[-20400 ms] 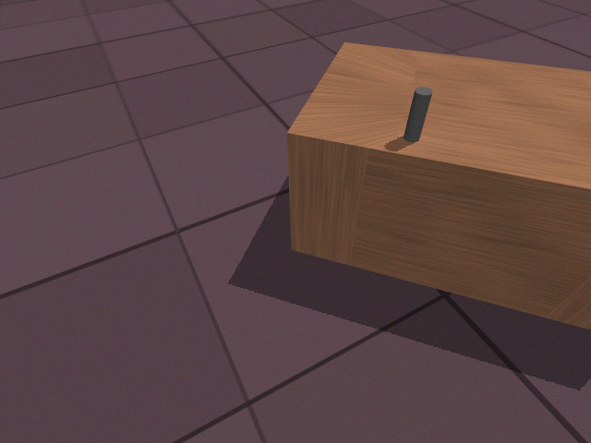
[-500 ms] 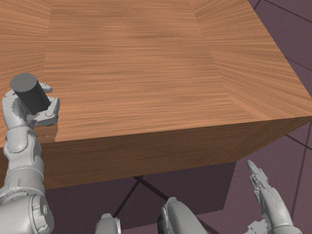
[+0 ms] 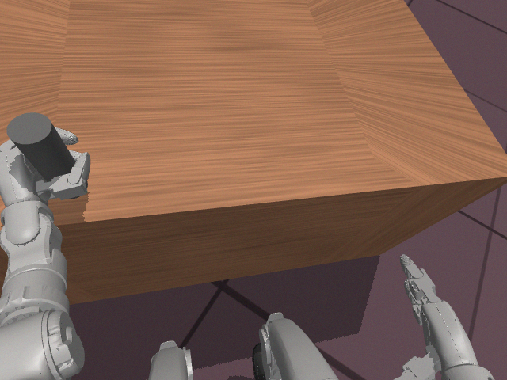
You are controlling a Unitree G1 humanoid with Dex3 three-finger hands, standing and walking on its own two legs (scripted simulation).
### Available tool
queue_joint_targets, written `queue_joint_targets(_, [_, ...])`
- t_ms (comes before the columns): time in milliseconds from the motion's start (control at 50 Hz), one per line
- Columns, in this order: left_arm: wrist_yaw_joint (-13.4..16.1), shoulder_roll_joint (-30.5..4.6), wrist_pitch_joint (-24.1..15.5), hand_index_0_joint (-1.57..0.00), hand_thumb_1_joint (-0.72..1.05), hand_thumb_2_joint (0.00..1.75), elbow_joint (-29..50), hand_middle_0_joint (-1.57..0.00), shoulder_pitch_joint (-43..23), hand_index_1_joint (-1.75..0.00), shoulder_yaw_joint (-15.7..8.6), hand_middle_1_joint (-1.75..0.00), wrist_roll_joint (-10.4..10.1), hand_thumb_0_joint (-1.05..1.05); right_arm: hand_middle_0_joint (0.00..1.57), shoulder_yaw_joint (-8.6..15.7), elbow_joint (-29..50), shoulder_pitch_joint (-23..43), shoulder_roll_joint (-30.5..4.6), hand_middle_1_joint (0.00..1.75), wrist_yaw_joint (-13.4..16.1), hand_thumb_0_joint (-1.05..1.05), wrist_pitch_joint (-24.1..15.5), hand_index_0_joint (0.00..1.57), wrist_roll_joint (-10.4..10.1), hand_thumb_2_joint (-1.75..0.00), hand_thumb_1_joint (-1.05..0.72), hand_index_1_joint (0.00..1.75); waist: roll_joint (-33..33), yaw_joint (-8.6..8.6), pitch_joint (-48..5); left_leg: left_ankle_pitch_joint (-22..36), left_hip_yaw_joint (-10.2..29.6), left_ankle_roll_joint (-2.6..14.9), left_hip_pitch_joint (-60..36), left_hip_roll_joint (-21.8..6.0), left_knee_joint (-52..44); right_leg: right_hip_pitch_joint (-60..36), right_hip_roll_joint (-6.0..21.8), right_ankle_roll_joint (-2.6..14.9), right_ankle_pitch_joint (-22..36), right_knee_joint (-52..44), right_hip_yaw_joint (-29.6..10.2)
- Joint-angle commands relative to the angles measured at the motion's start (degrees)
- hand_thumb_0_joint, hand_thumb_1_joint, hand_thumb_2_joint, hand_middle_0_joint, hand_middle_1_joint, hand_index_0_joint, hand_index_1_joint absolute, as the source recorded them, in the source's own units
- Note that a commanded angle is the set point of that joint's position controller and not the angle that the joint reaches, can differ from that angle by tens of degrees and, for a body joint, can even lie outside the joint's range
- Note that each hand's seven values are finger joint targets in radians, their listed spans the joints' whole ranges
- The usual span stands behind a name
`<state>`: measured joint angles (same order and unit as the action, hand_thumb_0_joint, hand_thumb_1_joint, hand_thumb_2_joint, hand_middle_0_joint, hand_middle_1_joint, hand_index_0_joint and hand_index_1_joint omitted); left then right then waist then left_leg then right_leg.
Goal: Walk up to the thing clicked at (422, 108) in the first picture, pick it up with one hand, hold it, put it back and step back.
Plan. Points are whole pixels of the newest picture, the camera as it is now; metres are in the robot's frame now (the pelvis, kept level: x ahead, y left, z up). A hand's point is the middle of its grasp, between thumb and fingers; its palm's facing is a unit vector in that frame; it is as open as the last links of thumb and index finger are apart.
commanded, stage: loosen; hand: left
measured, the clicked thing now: (54, 161) +0.48 +0.23 +0.02
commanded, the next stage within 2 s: open in 0.02 s
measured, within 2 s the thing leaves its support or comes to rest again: neither
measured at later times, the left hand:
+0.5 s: hand (67, 163) +0.49 +0.22 +0.01, palm faces +0.20 -0.98 +0.01, open 12.0 cm
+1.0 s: hand out of the picture +0.49 +0.29 +0.12, palm faces +0.26 -0.97 -0.04, open 17.3 cm
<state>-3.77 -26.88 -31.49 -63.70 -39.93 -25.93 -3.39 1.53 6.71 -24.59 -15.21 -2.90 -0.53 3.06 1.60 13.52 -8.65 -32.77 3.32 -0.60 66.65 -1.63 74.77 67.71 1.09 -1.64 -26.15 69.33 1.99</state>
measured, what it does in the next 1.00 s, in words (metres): stands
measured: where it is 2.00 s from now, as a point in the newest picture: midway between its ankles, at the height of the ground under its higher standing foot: outside the picture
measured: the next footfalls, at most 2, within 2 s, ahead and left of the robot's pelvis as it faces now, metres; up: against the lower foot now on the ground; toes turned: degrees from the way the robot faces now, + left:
none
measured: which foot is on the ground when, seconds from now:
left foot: down 0.00-1.00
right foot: down 0.00-1.00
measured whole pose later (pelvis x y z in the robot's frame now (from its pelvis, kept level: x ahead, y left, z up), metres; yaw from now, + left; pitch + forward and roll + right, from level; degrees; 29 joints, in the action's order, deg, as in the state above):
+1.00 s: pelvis +0.01 +0.00 +0.03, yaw +0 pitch +21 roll -3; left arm -10.7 -36.9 -19.9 -60.9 -43.1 -29.4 -5.1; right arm 1.4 1.4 -24.7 -15.7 -0.4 1.7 0.9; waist 1.0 10.6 -9.0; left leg -31.1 2.5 -0.3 57.0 -2.0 67.4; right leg 58.1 0.7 -1.9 -24.2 61.8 1.4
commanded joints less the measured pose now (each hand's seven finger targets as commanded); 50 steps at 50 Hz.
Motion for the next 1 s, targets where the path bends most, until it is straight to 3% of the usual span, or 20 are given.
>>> queue_joint_targets(0, [0.5, -10.5, -2.7, -1.3, 0.28, 0.95, 7.6, -1.25, -19.5, -1.14, 0.6, -1.19, -0.2, 0.0, 0.05, 7.0, 10.3, -3.7, -9.2, 0.05, 1.0, 0.0, -2.5, 0.05, -0.3, -0.04, 0.54, 0.05, -10.5, 0.61, -25.0, 15.8, -0.8, 0.09, -16.3, 1.3, -11.2, -15.7, -2.3, 3.17, 11.2, -6.9, 0.2])
queue_joint_targets(60, [0.8, -13.0, -3.1, -1.23, 0.11, 0.75, 11.9, -1.18, -21.4, -1.02, -0.9, -1.07, -0.4, 0.0, 0.05, 6.2, 10.5, -2.8, -8.5, 0.05, 1.0, 0.0, -2.9, 0.05, -0.4, -0.04, 0.54, 0.05, -10.5, -0.12, -26.9, 14.5, -1.4, 0.62, -14.8, 1.6, -10.9, -18.1, -2.1, 2.84, 11.4, -7.2, -0.4])
queue_joint_targets(100, [0.7, -11.5, -2.8, -1.2, -0.01, 0.67, 10.0, -1.15, -20.6, -0.96, 0.3, -1.01, 0.0, 0.0, 0.05, 6.6, 10.9, -1.8, -8.6, 0.05, 1.0, 0.0, -2.8, 0.05, -0.4, -0.04, 0.54, 0.05, -11.3, 0.21, -25.2, 13.4, -1.1, 0.26, -14.7, 1.5, -11.4, -16.1, -2.1, 3.07, 9.8, -6.9, -0.1])
queue_joint_targets(200, [0.9, -12.1, -2.9, -0.9, -0.21, 0.48, 11.5, -0.88, -21.6, -0.71, -0.3, -0.73, -0.5, 0.0, 0.05, 6.2, 10.8, -2.2, -8.7, 0.05, 1.1, 0.0, -3.0, 0.05, -0.3, -0.04, 0.53, 0.05, -11.7, -0.43, -27.0, 13.3, -1.0, 0.16, -15.6, 1.5, -11.6, -17.1, -2.2, 3.06, 9.6, -7.0, 0.0])
queue_joint_targets(340, [0.4, -10.9, -2.5, -0.64, -0.32, 0.3, 12.0, -0.64, -18.9, -0.47, 0.0, -0.48, -0.6, 0.0, 0.05, 6.6, 10.0, -3.6, -9.0, 0.05, 1.0, 0.0, -2.8, 0.05, -0.2, -0.05, 0.53, 0.05, -13.9, -0.67, -29.3, 24.3, -0.2, -0.77, -20.7, 0.7, -10.2, -15.3, -2.5, 3.52, 15.9, -5.2, 0.8])
queue_joint_targets(360, [0.3, -11.2, -2.7, -0.6, -0.35, 0.27, 16.1, -0.59, -21.0, -0.43, 0.1, -0.44, -0.9, 0.0, 0.05, 6.8, 11.2, -3.3, -9.1, 0.05, 1.0, 0.0, -2.8, 0.05, -0.3, -0.05, 0.52, 0.05, -14.2, -0.54, -31.7, 25.5, -0.4, -0.56, -21.6, 0.8, -9.8, -16.8, -2.4, 3.37, 17.5, -5.3, 0.6])
queue_joint_targets(380, [0.3, -10.2, -2.2, -0.56, -0.35, 0.25, 12.3, -0.56, -19.2, -0.4, 0.5, -0.4, -0.9, 0.0, 0.05, 6.1, 10.3, -4.0, -8.3, 0.05, 0.9, 0.0, -2.7, 0.05, -0.3, -0.05, 0.52, 0.05, -12.6, -0.55, -29.0, 24.7, -0.4, -0.45, -20.4, 0.9, -9.9, -16.7, -2.5, 3.33, 16.9, -5.5, 0.5])
queue_joint_targets(420, [0.7, -11.6, -2.5, -0.5, -0.34, 0.23, 14.9, -0.5, -19.6, -0.35, -0.7, -0.35, -1.1, 0.0, 0.05, 6.7, 10.3, -3.6, -9.0, 0.05, 1.0, 0.0, -2.7, 0.05, -0.4, -0.05, 0.53, 0.05, -12.1, -1.1, -28.5, 22.1, -1.0, -0.1, -18.3, 1.3, -10.2, -18.3, -2.2, 3.15, 16.3, -6.0, 0.0])
queue_joint_targets(460, [0.5, -8.8, -2.3, -0.43, -0.37, 0.2, 12.5, -0.43, -17.4, -0.3, 0.8, -0.3, -0.8, 0.0, 0.05, 6.7, 9.3, -3.6, -8.5, 0.05, 0.8, 0.0, -2.5, 0.05, -0.2, -0.05, 0.53, 0.05, -13.1, -0.71, -26.8, 22.7, -0.6, -0.49, -19.4, 0.9, -10.5, -15.4, -2.4, 3.43, 15.3, -5.6, 0.5])
queue_joint_targets(480, [0.7, -10.7, -2.6, -0.4, -0.4, 0.18, 15.2, -0.41, -19.1, -0.28, -0.2, -0.27, -0.9, 0.0, 0.05, 7.0, 9.1, -3.9, -8.9, 0.05, 0.7, 0.0, -2.4, 0.05, -0.2, -0.05, 0.53, 0.05, -13.7, -1.1, -27.4, 23.2, -0.5, -0.56, -19.6, 0.8, -10.5, -15.6, -2.4, 3.44, 15.5, -5.6, 0.5])
queue_joint_targets(540, [0.5, -9.5, -2.5, -0.28, -0.44, 0.11, 14.4, -0.29, -18.5, -0.18, 0.7, -0.17, -0.8, 0.0, 0.05, 6.8, 10.2, -3.7, -9.1, 0.05, 0.6, 0.0, -2.4, 0.05, -0.2, -0.05, 0.53, 0.05, -13.6, -0.75, -28.5, 27.3, 0.2, -1.05, -22.2, 0.4, -10.2, -14.8, -2.7, 3.57, 17.3, -4.8, 1.1])
queue_joint_targets(580, [0.8, -12.1, -2.8, -0.19, -0.44, 0.14, 15.5, -0.18, -19.4, -0.17, -1.1, -0.17, -1.0, 0.0, 0.05, 8.1, 10.0, -3.2, -10.0, 0.05, 0.8, 0.0, -2.2, 0.05, -0.3, -0.05, 0.54, 0.05, -13.3, -1.05, -29.0, 27.1, 0.0, -0.8, -21.6, 0.5, -10.0, -16.1, -2.5, 3.47, 17.7, -5.0, 0.7])
queue_joint_targets(620, [0.5, -15.5, -3.0, -0.15, -0.47, 0.14, 18.4, -0.15, -21.2, -0.15, -3.3, -0.15, -1.4, 0.0, 0.05, 8.4, 13.2, -2.2, -10.7, 0.05, 1.1, 0.0, -2.3, 0.05, -0.4, -0.05, 0.54, 0.05, -12.9, -1.39, -32.4, 24.4, -0.5, -0.36, -21.2, 0.9, -10.3, -19.8, -2.2, 3.27, 17.4, -5.6, 0.0])
queue_joint_targets(660, [0.2, -17.3, -3.0, -0.11, -0.48, 0.12, 22.0, -0.11, -23.4, -0.12, -3.6, -0.12, -1.2, 0.0, 0.05, 8.6, 12.5, -4.2, -10.4, 0.05, 1.4, 0.0, -1.8, 0.05, -0.4, -0.05, 0.53, 0.05, -14.2, -1.65, -34.3, 24.8, -1.4, -0.19, -22.5, 1.3, -10.6, -22.8, -1.9, 3.03, 19.0, -6.4, -0.7])
queue_joint_targets(740, [-0.7, -22.7, -0.5, -0.08, -0.52, 0.11, 21.2, -0.08, -22.1, -0.11, -6.8, -0.1, -1.0, 0.0, 0.05, 7.2, 10.0, -4.2, -9.5, 0.05, 1.8, 0.0, -0.8, 0.05, -0.9, -0.06, 0.52, 0.05, -14.8, -3.64, -33.1, 26.7, -1.9, -0.14, -22.2, 1.6, -11.8, -26.4, -1.6, 2.92, 21.4, -7.5, -1.2])
queue_joint_targets(780, [-1.7, -20.6, 1.5, -0.07, -0.55, 0.1, 20.4, -0.07, -24.0, -0.09, -4.6, -0.09, -1.0, 0.0, 0.05, 7.4, 10.2, -2.7, -9.7, 0.05, 2.0, 0.0, -0.5, 0.05, -1.1, -0.06, 0.52, 0.05, -14.5, -3.05, -30.5, 23.8, -2.1, -0.21, -22.3, 1.6, -13.5, -26.0, -1.6, 2.9, 19.3, -9.2, -1.3])
queue_joint_targets(820, [-2.4, -26.7, 3.5, -0.07, -0.54, 0.09, 20.9, -0.06, -24.5, -0.08, -7.5, -0.08, -0.8, 0.0, 0.05, 6.6, 5.7, -3.9, -9.1, 0.05, 2.4, 0.0, 0.2, 0.05, -1.4, -0.06, 0.52, 0.05, -17.4, -4.7, -27.6, 21.9, -2.2, -0.53, -23.5, 1.6, -15.2, -24.3, -1.6, 3.0, 16.0, -10.5, -1.2])
queue_joint_targets(900, [-6.6, -19.7, 8.3, -0.11, -0.6, 0.07, 12.1, -0.1, -21.7, -0.09, -1.9, -0.1, -1.8, 0.0, 0.05, 4.0, 3.8, -1.2, -7.4, 0.05, 2.8, 0.0, -0.3, 0.05, -2.1, -0.05, 0.53, 0.05, -12.8, -3.63, -20.9, 19.1, -1.8, -0.44, -23.0, 0.8, -18.0, -22.7, -2.2, 2.92, 13.3, -13.3, -0.3])
queue_joint_targets(960, [-9.4, -23.3, 10.6, -0.11, -0.61, 0.04, 10.6, -0.08, -20.9, -0.08, -4.1, -0.1, -3.4, 0.0, 0.05, 4.6, 3.3, -0.7, -9.1, 0.05, 3.5, 0.0, -1.1, 0.05, -2.6, -0.05, 0.54, 0.05, -9.5, -4.21, -20.9, 17.9, -2.1, 0.2, -23.0, 0.8, -19.1, -24.8, -2.3, 2.66, 13.3, -15.0, -0.2])
queue_joint_targets(980, [-10.4, -21.2, 11.4, -0.11, -0.61, 0.04, 9.6, -0.07, -20.8, -0.08, -2.9, -0.1, -4.2, 0.0, 0.05, 3.4, 4.1, -0.1, -8.2, 0.05, 3.4, 0.0, -1.6, 0.05, -2.9, -0.04, 0.55, 0.05, -9.0, -3.78, -20.2, 17.8, -2.2, 0.27, -23.1, 0.8, -19.6, -25.3, -2.3, 2.65, 13.2, -15.4, -0.1])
